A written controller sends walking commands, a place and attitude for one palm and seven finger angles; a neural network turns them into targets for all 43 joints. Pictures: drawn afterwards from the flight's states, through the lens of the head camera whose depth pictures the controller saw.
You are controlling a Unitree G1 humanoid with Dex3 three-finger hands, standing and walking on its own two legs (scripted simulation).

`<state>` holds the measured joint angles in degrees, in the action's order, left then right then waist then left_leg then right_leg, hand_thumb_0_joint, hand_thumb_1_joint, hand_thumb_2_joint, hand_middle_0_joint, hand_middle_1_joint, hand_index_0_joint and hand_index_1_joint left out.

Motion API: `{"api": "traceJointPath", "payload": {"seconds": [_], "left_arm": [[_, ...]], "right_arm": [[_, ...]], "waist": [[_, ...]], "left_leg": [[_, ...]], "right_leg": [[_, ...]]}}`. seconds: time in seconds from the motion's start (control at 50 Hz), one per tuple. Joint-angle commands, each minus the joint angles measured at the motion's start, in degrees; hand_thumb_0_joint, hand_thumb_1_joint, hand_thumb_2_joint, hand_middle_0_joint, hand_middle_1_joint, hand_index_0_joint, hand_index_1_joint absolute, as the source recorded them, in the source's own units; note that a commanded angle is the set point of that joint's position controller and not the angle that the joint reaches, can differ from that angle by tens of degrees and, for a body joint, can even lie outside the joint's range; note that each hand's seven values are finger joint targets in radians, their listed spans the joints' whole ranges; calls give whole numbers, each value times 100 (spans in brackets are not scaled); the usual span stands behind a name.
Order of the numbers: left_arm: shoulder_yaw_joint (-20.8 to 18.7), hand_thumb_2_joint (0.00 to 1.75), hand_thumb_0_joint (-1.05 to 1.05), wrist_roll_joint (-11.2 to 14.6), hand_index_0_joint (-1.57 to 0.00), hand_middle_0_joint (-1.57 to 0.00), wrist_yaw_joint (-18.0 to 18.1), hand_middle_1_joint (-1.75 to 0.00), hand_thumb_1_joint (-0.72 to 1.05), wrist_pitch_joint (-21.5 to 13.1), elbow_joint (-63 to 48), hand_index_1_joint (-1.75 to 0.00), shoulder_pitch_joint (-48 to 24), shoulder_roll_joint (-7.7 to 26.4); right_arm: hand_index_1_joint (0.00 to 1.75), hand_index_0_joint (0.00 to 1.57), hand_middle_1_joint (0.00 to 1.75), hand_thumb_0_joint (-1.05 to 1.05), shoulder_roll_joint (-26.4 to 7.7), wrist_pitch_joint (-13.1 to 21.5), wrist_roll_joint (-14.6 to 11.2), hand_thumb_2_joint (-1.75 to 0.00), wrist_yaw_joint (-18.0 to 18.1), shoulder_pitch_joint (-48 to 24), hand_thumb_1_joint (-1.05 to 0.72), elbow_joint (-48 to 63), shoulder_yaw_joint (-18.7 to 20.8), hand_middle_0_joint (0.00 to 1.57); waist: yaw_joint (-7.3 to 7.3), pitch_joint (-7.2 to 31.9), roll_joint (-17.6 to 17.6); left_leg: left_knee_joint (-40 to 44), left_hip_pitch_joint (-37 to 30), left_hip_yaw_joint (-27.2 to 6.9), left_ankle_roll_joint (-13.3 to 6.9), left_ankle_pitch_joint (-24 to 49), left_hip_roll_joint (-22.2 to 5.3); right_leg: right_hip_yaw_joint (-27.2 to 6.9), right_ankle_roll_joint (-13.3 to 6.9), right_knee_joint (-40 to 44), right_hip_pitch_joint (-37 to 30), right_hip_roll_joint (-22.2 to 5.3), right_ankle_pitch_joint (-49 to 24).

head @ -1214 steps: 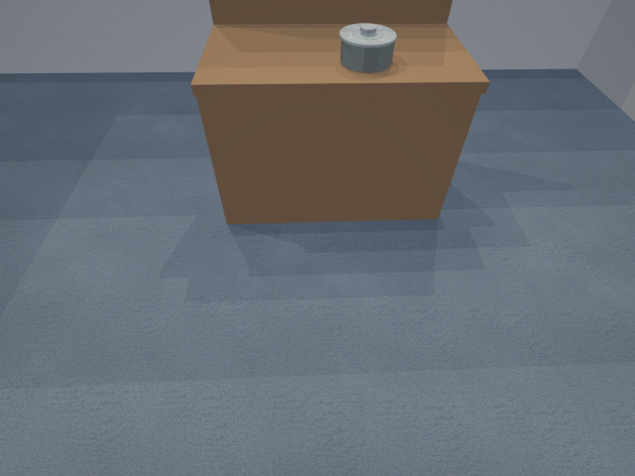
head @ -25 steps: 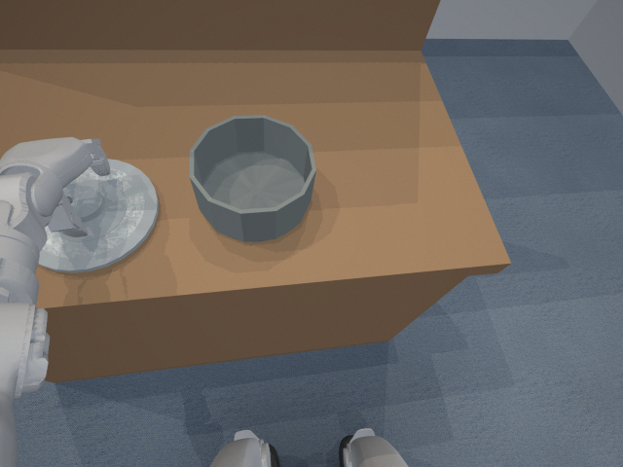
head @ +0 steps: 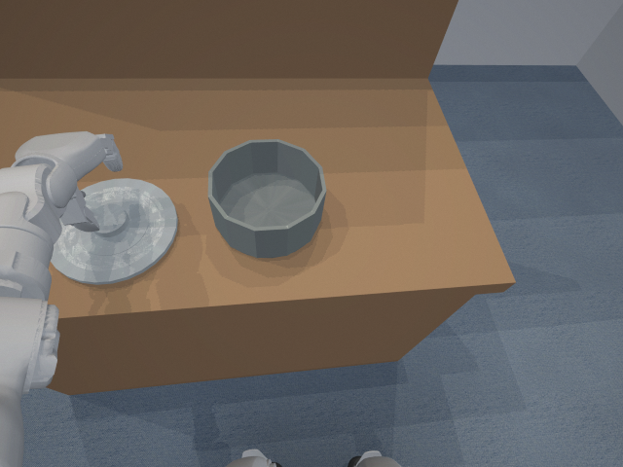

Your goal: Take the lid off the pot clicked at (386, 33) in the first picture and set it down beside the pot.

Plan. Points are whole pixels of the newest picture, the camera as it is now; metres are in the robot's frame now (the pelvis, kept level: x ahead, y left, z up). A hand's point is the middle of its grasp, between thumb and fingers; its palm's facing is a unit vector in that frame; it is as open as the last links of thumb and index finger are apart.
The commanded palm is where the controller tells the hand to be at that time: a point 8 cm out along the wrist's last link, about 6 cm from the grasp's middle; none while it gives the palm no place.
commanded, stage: raise the empty hand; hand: left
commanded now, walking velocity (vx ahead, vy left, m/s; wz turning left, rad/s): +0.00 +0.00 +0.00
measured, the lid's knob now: (109, 220) +0.48 +0.29 -0.04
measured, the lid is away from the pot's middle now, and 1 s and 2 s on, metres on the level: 0.24 0.24 0.24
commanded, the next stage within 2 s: draw the hand back to the body in 0.78 s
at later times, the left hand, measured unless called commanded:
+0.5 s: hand (66, 165) +0.46 +0.28 +0.09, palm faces -0.38 -0.09 -0.92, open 11.0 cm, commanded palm +0.47 +0.28 +0.16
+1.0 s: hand (48, 161) +0.44 +0.29 +0.12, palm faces -0.40 -0.09 -0.91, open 11.0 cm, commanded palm +0.45 +0.28 +0.18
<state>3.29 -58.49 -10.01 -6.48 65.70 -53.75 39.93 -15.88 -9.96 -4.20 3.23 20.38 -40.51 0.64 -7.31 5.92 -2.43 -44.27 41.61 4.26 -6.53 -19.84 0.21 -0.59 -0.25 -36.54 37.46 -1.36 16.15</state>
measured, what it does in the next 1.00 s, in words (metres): stands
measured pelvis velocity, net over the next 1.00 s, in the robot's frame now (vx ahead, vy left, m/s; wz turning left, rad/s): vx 0.01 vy -0.04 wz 0.03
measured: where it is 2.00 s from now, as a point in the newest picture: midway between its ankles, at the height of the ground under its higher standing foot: outside the picture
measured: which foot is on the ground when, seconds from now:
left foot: down 0.00-1.00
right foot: down 0.00-1.00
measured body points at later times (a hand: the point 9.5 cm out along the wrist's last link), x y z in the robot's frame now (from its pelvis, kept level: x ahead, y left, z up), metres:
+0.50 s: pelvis +0.01 -0.01 +0.02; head +0.08 +0.00 +0.46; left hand +0.48 +0.29 +0.15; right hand +0.04 -0.29 -0.10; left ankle +0.01 +0.04 -0.71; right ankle +0.01 -0.19 -0.71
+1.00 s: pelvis +0.01 -0.04 +0.02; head +0.08 -0.03 +0.47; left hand +0.46 +0.29 +0.17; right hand +0.08 -0.32 -0.10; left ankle +0.01 +0.04 -0.71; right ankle +0.01 -0.19 -0.71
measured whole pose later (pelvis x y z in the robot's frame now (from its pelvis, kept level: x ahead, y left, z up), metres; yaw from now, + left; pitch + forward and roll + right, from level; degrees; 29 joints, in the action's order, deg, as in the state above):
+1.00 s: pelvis +0.01 -0.04 +0.02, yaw +2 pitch +11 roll -2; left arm 1.2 -54.6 -19.9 -9.5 57.7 -51.2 44.2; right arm -16.8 -9.9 -5.3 4.8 16.5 -39.2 0.3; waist -4.7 3.1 -2.3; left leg -32.7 28.1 2.9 -3.9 -15.7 0.3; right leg 0.5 2.0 -27.0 24.6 -1.2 13.3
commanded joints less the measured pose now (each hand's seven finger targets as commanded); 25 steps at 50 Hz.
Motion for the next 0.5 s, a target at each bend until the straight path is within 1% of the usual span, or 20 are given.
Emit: {"api": "traceJointPath", "payload": {"seconds": [0.0,0.04,0.06,0.1,0.14,0.18,0.2,0.22,0.24,0.28,0.3,0.32,0.34,0.36,0.38,0.4,0.42,0.44,0.46,0.48], "left_arm": [[-512,61,0,78,-33,-33,206,-89,1,-3,-1156,-89,-2653,1725],[-330,61,0,113,-33,-33,181,-89,1,34,-1357,-89,-2799,1482],[-456,61,0,109,-33,-33,186,-89,1,39,-1225,-89,-2599,1589],[-308,61,0,163,-33,-33,133,-89,1,43,-1176,-89,-2601,1420],[-343,61,0,162,-33,-33,102,-89,1,92,-1001,-89,-2509,1497],[-302,61,0,157,-33,-33,83,-89,1,81,-1357,-89,-2785,1500],[-353,61,0,162,-33,-33,48,-89,1,49,-1512,-89,-2815,1541],[-370,61,0,157,-33,-33,36,-89,1,53,-1499,-89,-2780,1546],[-317,61,0,180,-33,-33,6,-89,1,81,-1138,-89,-2591,1460],[-415,61,0,211,-33,-33,-28,-89,1,111,-968,-89,-2495,1682],[-481,61,0,207,-33,-33,-62,-89,1,69,-1233,-89,-2643,1796],[-585,61,0,152,-33,-33,-59,-89,1,48,-1543,-89,-2771,1941],[-425,61,0,154,-33,-33,-84,-89,1,44,-1601,-89,-2773,1707],[-341,61,0,171,-33,-33,-116,-89,1,37,-1626,-89,-2746,1566],[-523,61,0,213,-33,-33,-133,-89,1,48,-1288,-89,-2458,1747],[-625,61,0,268,-33,-33,-179,-89,1,16,-1271,-89,-2337,1888],[-580,61,0,261,-33,-33,-211,-89,1,36,-1185,-89,-2286,1877],[-332,61,0,273,-33,-33,-255,-89,1,61,-1230,-89,-2478,1659],[-298,61,0,268,-33,-33,-287,-89,1,59,-1407,-89,-2633,1613],[-450,61,0,265,-33,-33,-303,-89,1,34,-1631,-89,-2780,1841]], "right_arm": [[30,20,30,0,-1172,97,39,-90,94,747,-90,220,385,20],[30,20,30,0,-1123,123,49,-90,78,732,-90,243,405,20],[30,20,30,0,-1132,124,31,-90,82,723,-90,241,404,20],[30,20,30,0,-1140,151,26,-90,71,711,-90,217,399,20],[30,20,30,0,-1142,155,6,-90,66,673,-90,231,383,20],[30,20,30,0,-1133,172,10,-90,79,649,-90,234,391,20],[30,20,30,0,-1115,196,18,-90,81,629,-90,250,403,20],[30,20,30,0,-1094,194,24,-90,93,681,-90,249,402,20],[30,20,30,0,-1106,206,6,-90,92,644,-90,235,380,20],[30,20,30,0,-1143,219,-12,-90,104,602,-90,254,336,20],[30,20,30,0,-1154,243,-9,-90,111,568,-90,276,341,20],[30,20,30,0,-1126,238,4,-90,126,582,-90,315,361,20],[30,20,30,0,-1086,239,-4,-90,125,516,-90,329,369,20],[30,20,30,0,-1064,248,6,-90,118,528,-90,320,379,20],[30,20,30,0,-1082,256,-10,-90,104,508,-90,305,369,20],[30,20,30,0,-1105,258,-19,-90,108,495,-90,347,343,20],[30,20,30,0,-1110,227,-17,-90,127,463,-90,359,336,20],[30,20,30,0,-1109,228,-33,-90,122,407,-90,344,321,20],[30,20,30,0,-1094,234,-33,-90,126,412,-90,341,339,20],[30,20,30,0,-1113,236,-42,-90,128,391,-90,343,355,20]], "waist": [[16,2356,-679],[-20,2425,-736],[28,2366,-669],[3,2236,-606],[28,2058,-531],[29,2240,-629],[66,2342,-802],[35,2398,-690],[31,2128,-529],[64,1956,-216],[112,2072,-389],[125,2387,-510],[101,2359,-706],[84,2329,-756],[131,2072,-589],[165,2072,-361],[148,2097,-246],[101,1923,-348],[98,1949,-364],[125,2021,-538]], "left_leg": [[675,-3295,-864,591,2700,-260],[742,-3419,-849,560,2703,-255],[755,-3415,-855,564,2734,-249],[812,-3393,-843,581,2800,-270],[873,-3249,-783,526,2494,-228],[942,-3423,-787,518,2570,-240],[926,-3569,-775,541,2848,-243],[934,-3654,-807,560,3033,-232],[932,-3455,-756,529,2865,-224],[1040,-3055,-633,407,2331,-169],[1070,-3165,-631,409,2456,-173],[1077,-3423,-673,443,2752,-163],[1042,-3577,-671,480,3030,-177],[1059,-3702,-710,516,3108,-205],[1042,-3531,-660,473,3016,-201],[1065,-3394,-628,421,3040,-173],[1098,-3292,-581,379,2800,-131],[1154,-3231,-556,371,2605,-150],[1201,-3319,-571,358,2550,-157],[1194,-3482,-592,368,2655,-176]], "right_leg": [[455,-285,372,310,459,-744],[449,-269,456,199,462,-795],[450,-274,469,156,461,-820],[464,-275,501,152,440,-841],[441,-266,571,45,443,-770],[436,-278,613,-74,428,-855],[412,-291,622,-117,411,-979],[427,-273,640,-188,451,-1072],[440,-263,656,-173,446,-1032],[413,-254,717,-471,415,-1017],[386,-279,735,-540,381,-1128],[378,-276,727,-664,402,-1261],[400,-276,741,-589,394,-1326],[438,-263,778,-500,416,-1248],[442,-263,792,-559,405,-1235],[397,-263,822,-765,382,-1414],[378,-238,837,-861,387,-1419],[397,-242,868,-770,370,-1319],[409,-245,909,-753,381,-1264],[406,-262,914,-780,359,-1273]]}}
